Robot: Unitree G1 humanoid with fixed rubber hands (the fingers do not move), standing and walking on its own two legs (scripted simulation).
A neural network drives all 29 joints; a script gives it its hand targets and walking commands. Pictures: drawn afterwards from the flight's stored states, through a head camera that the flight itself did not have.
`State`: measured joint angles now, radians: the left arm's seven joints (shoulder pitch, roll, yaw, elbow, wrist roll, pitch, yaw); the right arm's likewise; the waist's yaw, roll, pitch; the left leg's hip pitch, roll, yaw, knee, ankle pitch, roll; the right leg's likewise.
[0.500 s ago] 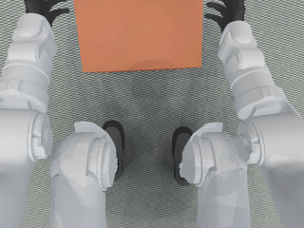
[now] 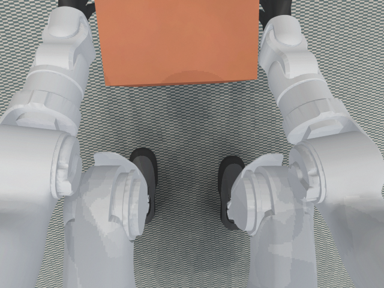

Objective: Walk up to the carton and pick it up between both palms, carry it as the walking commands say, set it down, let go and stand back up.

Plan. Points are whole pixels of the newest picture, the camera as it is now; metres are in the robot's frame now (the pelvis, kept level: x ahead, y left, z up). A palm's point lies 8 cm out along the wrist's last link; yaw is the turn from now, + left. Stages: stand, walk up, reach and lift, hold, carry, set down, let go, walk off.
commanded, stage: reach and lift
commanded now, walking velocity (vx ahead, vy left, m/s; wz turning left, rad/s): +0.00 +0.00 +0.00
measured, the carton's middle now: (177, 26) +0.52 +0.05 -0.24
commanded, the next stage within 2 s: none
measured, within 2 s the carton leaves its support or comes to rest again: leaves its support in 0.76 s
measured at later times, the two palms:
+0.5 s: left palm (75, 7) +0.53 +0.20 -0.19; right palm (275, 13) +0.54 -0.11 -0.18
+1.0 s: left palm out of the picture +0.53 +0.20 -0.14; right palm (284, 8) +0.53 -0.10 -0.13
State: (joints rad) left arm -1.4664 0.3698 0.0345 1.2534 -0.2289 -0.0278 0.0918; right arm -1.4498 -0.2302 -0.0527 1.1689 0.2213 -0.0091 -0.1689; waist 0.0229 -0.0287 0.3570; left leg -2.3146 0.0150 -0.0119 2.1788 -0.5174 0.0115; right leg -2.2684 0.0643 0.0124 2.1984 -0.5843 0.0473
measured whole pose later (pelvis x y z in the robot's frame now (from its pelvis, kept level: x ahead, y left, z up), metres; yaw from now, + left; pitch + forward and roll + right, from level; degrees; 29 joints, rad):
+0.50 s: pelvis +0.01 +0.00 -0.01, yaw +0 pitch +36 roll -1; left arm -1.44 0.36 0.10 1.21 -0.15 0.07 0.06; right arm -1.43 -0.18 -0.24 1.13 0.05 0.09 -0.13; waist 0.02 -0.05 0.35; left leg -2.30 0.01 -0.02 2.22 -0.55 0.00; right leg -2.26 0.09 0.02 2.25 -0.61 0.05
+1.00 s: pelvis +0.00 +0.00 +0.00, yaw +0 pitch +38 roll -1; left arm -1.37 0.31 0.16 1.06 -0.07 0.19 0.10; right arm -1.30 -0.11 -0.30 0.92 0.04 0.16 -0.18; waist 0.02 -0.05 0.21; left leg -2.32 -0.03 -0.03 2.18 -0.52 -0.02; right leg -2.28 0.12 0.04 2.20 -0.58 0.07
